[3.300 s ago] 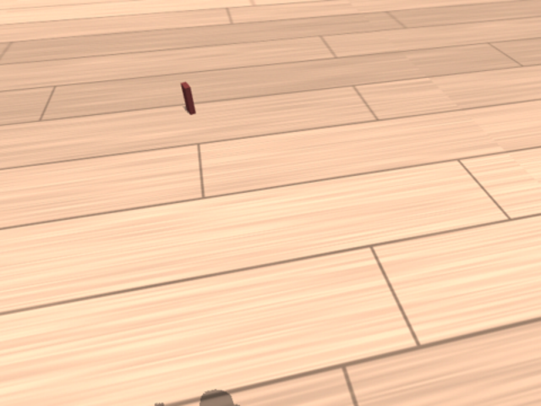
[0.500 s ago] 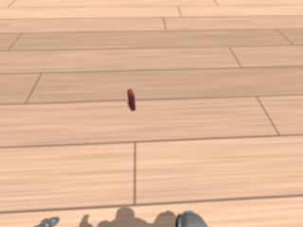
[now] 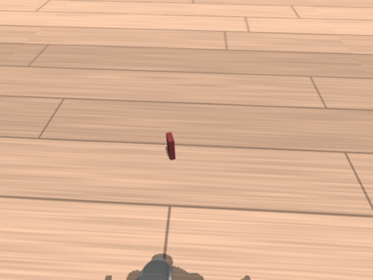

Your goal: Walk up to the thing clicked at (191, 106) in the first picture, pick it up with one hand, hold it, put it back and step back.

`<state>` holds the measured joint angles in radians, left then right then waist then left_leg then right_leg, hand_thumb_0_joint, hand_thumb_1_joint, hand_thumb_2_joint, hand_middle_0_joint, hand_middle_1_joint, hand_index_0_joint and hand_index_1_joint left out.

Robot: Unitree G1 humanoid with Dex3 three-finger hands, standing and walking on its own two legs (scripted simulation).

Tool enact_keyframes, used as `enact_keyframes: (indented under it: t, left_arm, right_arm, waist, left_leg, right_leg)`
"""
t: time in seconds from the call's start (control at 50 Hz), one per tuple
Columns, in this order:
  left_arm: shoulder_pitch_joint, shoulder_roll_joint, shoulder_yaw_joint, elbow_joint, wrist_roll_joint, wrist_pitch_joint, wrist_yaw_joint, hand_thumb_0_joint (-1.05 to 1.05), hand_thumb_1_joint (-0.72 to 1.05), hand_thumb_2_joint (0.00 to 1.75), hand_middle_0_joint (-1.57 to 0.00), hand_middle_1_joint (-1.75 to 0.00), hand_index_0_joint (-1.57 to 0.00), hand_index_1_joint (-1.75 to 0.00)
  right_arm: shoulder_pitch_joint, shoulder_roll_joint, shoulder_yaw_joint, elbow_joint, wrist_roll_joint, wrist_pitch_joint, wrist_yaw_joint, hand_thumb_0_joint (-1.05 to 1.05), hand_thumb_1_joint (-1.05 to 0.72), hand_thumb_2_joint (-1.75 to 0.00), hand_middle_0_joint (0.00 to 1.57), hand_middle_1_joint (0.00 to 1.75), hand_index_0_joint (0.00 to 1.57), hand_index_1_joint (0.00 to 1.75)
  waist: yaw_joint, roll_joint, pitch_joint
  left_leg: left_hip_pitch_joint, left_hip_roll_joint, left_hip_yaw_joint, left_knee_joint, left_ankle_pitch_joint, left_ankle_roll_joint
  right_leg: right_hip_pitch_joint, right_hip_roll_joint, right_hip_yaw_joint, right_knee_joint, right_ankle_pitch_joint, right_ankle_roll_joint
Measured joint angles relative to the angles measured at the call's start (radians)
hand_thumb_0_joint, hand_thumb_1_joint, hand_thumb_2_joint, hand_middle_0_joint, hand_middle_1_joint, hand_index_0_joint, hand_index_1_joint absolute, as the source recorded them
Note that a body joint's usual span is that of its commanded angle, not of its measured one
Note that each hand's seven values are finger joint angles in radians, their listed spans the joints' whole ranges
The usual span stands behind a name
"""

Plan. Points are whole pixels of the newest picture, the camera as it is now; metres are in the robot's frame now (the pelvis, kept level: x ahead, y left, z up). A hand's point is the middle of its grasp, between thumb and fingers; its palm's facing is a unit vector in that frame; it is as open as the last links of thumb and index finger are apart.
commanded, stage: walk up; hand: left
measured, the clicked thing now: (170, 146) +0.96 +0.20 -0.67
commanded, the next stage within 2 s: none
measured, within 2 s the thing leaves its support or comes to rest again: neither
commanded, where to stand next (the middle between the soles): +0.61 -0.01 m, yaw +0 degrees
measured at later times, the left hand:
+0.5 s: hand (96, 226) +0.25 +0.28 -0.13, palm faces -0.07 -0.93 -0.37, open 7.4 cm
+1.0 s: hand (119, 192) +0.36 +0.25 -0.15, palm faces +0.03 -0.93 -0.36, open 7.4 cm
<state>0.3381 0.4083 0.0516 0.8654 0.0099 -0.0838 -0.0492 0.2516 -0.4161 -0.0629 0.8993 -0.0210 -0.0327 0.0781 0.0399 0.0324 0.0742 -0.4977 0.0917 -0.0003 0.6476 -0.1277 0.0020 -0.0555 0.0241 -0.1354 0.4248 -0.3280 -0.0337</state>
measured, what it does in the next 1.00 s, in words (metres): walks ahead: left foot, then right foot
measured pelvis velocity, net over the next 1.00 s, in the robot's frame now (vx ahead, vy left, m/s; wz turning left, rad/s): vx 0.34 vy -0.02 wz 0.03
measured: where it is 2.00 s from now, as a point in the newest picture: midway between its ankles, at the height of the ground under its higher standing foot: (197, 214)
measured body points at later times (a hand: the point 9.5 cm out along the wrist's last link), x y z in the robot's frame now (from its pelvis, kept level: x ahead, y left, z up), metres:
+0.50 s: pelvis +0.18 +0.00 +0.00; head +0.19 +0.00 +0.45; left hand +0.25 +0.33 -0.11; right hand +0.22 -0.32 -0.11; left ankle +0.16 +0.13 -0.73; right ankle +0.30 -0.16 -0.71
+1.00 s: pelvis +0.34 -0.02 -0.01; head +0.35 -0.01 +0.44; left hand +0.36 +0.30 -0.12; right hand +0.45 -0.34 -0.11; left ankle +0.46 +0.10 -0.73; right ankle +0.30 -0.15 -0.73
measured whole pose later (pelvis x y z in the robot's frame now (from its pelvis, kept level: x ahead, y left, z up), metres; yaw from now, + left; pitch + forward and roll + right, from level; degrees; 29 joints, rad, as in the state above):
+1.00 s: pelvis +0.34 -0.02 -0.01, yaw +2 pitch -3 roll -2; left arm 0.37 0.41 0.04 0.84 0.01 -0.08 -0.03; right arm 0.24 -0.40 -0.07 0.88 -0.02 -0.02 0.08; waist 0.05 0.02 0.08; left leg -0.42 0.06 0.01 0.61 -0.19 0.02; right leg -0.11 -0.03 -0.13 0.52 -0.35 0.00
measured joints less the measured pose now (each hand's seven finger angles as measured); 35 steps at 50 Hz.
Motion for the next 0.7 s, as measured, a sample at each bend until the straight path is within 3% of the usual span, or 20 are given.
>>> enact_keyframes:
  t: [0.06, 0.08, 0.12, 0.18, 0.22, 0.38, 0.52, 0.56, 0.6, 0.66, 0.7]
  left_arm:
    - [0.021, 0.018, 0.002, 0.003, -0.001, 0.008, 0.001, 0.00, 0.90, 0.90, -0.20, -0.30, -0.21, -0.30]
    - [0.025, 0.027, 0.003, 0.007, -0.002, 0.013, 0.002, 0.00, 0.90, 0.90, -0.20, -0.30, -0.21, -0.30]
    - [0.022, 0.029, 0.003, 0.018, -0.007, 0.028, 0.011, 0.00, 0.90, 0.90, -0.20, -0.30, -0.21, -0.30]
    - [0.014, 0.010, -0.016, 0.034, -0.011, 0.046, 0.017, 0.01, 0.90, 0.90, -0.20, -0.30, -0.20, -0.30]
    - [0.007, 0.014, -0.023, 0.036, -0.013, 0.047, 0.013, 0.01, 0.90, 0.90, -0.20, -0.30, -0.21, -0.30]
    - [-0.023, 0.033, -0.002, 0.019, -0.006, 0.050, -0.016, 0.00, 0.90, 0.90, -0.20, -0.30, -0.21, -0.30]
    - [-0.045, 0.023, 0.009, 0.041, 0.000, 0.044, -0.034, 0.00, 0.90, 0.90, -0.20, -0.30, -0.20, -0.30]
    - [-0.044, 0.025, 0.012, 0.043, 0.003, 0.031, -0.031, 0.00, 0.90, 0.90, -0.20, -0.30, -0.20, -0.30]
    - [-0.058, 0.006, 0.014, 0.042, 0.009, 0.012, -0.019, 0.00, 0.90, 0.90, -0.20, -0.30, -0.20, -0.30]
    - [-0.057, -0.008, 0.004, 0.018, -0.001, -0.009, -0.005, 0.00, 0.90, 0.90, -0.20, -0.30, -0.21, -0.30]
    - [-0.046, -0.023, -0.006, 0.009, -0.012, -0.012, 0.004, 0.00, 0.90, 0.90, -0.20, -0.30, -0.21, -0.30]
  right_arm:
    - [-0.007, 0.010, 0.001, 0.000, -0.002, -0.008, 0.001, 0.00, -0.91, -0.89, 0.20, 0.30, 0.20, 0.30]
    - [-0.014, 0.020, 0.000, 0.001, -0.004, -0.014, -0.001, 0.00, -0.91, -0.89, 0.20, 0.30, 0.20, 0.30]
    - [-0.031, 0.032, 0.002, -0.017, -0.016, -0.032, -0.008, 0.00, -0.91, -0.89, 0.20, 0.30, 0.20, 0.30]
    - [-0.035, 0.036, 0.003, -0.055, 0.001, -0.050, -0.019, 0.00, -0.91, -0.89, 0.20, 0.30, 0.20, 0.30]
    - [-0.025, 0.047, 0.012, -0.065, 0.013, -0.051, -0.029, 0.00, -0.91, -0.89, 0.20, 0.30, 0.20, 0.30]
    - [0.054, 0.041, 0.026, -0.052, 0.017, -0.050, -0.032, 0.00, -0.90, -0.89, 0.20, 0.31, 0.20, 0.30]
    - [0.101, -0.004, 0.009, -0.033, 0.014, -0.037, -0.027, 0.00, -0.90, -0.89, 0.20, 0.31, 0.20, 0.30]
    - [0.110, -0.014, 0.007, -0.028, 0.013, -0.027, -0.027, 0.00, -0.90, -0.89, 0.20, 0.31, 0.20, 0.30]
    - [0.105, -0.027, 0.002, -0.017, 0.010, -0.016, -0.034, 0.00, -0.90, -0.89, 0.20, 0.30, 0.20, 0.30]
    - [0.087, -0.016, 0.013, 0.002, 0.009, 0.000, -0.042, 0.01, -0.91, -0.89, 0.20, 0.30, 0.20, 0.30]
    - [0.066, -0.017, 0.019, 0.006, 0.019, 0.000, -0.041, 0.01, -0.91, -0.89, 0.20, 0.30, 0.20, 0.30]
  waist:
    - [0.011, -0.023, -0.005]
    - [0.010, -0.049, -0.002]
    - [0.012, -0.094, 0.014]
    - [-0.015, -0.076, 0.020]
    - [-0.026, -0.082, 0.018]
    - [-0.039, -0.096, -0.003]
    - [-0.057, -0.054, -0.025]
    - [-0.056, -0.039, -0.035]
    - [-0.055, 0.024, -0.023]
    - [-0.027, 0.021, -0.014]
    - [-0.015, 0.023, -0.006]
  left_leg:
    - [0.070, -0.012, 0.028, -0.092, 0.002, 0.021]
    - [0.084, -0.031, 0.039, -0.091, 0.022, 0.021]
    - [0.097, -0.063, 0.072, -0.046, -0.025, 0.027]
    - [0.133, -0.056, 0.071, -0.032, -0.075, 0.042]
    - [0.187, -0.058, 0.077, -0.081, -0.073, 0.039]
    - [0.343, -0.078, 0.097, -0.203, -0.097, 0.036]
    - [0.398, -0.071, 0.105, -0.169, -0.198, 0.006]
    - [0.392, -0.057, 0.102, -0.110, -0.257, -0.008]
    - [0.353, -0.007, 0.065, 0.033, -0.309, 0.024]
    - [0.230, -0.064, 0.019, 0.324, -0.343, 0.032]
    - [0.154, -0.088, 0.004, 0.415, -0.313, 0.033]
  right_leg:
    - [0.018, -0.010, -0.007, 0.063, -0.081, 0.018]
    - [0.017, -0.033, -0.005, 0.104, -0.118, 0.023]
    - [-0.042, -0.078, 0.034, 0.289, -0.143, 0.003]
    - [-0.192, -0.037, 0.100, 0.610, -0.157, -0.014]
    - [-0.277, -0.037, 0.129, 0.685, -0.110, -0.014]
    - [-0.443, -0.130, 0.151, 0.472, 0.059, 0.035]
    - [-0.377, -0.143, 0.130, 0.207, 0.161, 0.026]
    - [-0.326, -0.126, 0.116, 0.163, 0.162, 0.026]
    - [-0.308, -0.084, 0.077, 0.199, 0.120, 0.032]
    - [-0.280, -0.088, 0.075, 0.211, 0.077, 0.021]
    - [-0.235, -0.088, 0.075, 0.159, 0.086, 0.018]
